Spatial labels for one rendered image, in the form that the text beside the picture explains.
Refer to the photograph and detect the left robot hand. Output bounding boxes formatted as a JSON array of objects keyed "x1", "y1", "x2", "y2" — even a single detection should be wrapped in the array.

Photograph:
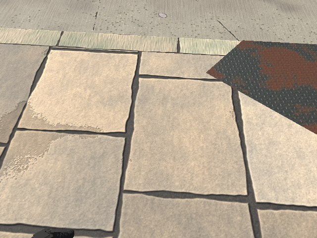
[{"x1": 32, "y1": 227, "x2": 74, "y2": 238}]

